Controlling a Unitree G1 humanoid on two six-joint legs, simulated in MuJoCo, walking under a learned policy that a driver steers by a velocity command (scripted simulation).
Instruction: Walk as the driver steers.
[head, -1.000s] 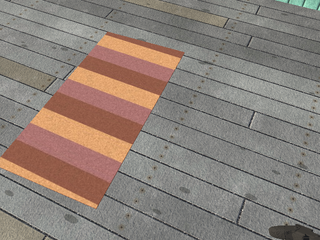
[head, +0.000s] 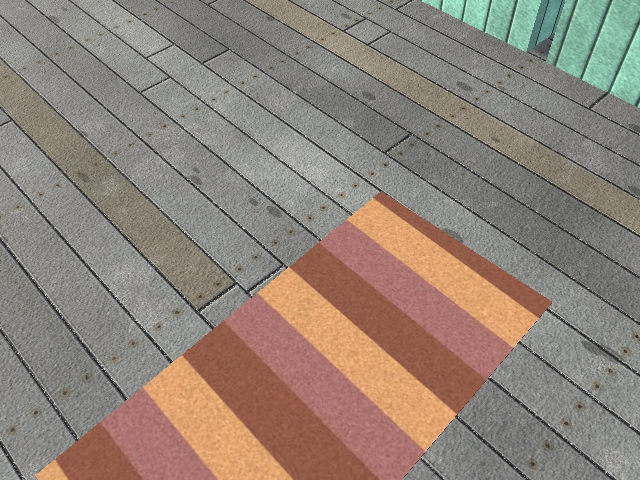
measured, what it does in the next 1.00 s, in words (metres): walks ahead, turning right: left foot, then right foot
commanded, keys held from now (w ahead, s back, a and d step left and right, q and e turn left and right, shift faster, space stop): w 0.08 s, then w+e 0.92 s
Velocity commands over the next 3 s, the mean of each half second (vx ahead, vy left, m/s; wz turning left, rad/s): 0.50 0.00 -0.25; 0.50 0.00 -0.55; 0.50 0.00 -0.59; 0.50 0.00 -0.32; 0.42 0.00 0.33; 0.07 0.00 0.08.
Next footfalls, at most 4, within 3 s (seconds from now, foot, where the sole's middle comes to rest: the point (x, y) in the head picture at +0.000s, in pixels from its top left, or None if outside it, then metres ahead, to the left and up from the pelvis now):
0.10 left None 0.22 0.11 -0.78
0.66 right None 0.48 -0.10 -0.78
1.18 left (398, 326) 0.83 -0.08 -0.78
1.70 right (546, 326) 0.85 -0.43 -0.78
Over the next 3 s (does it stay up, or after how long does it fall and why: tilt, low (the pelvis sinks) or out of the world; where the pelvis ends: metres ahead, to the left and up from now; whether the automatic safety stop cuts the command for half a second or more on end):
stays up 1.14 -0.69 0.00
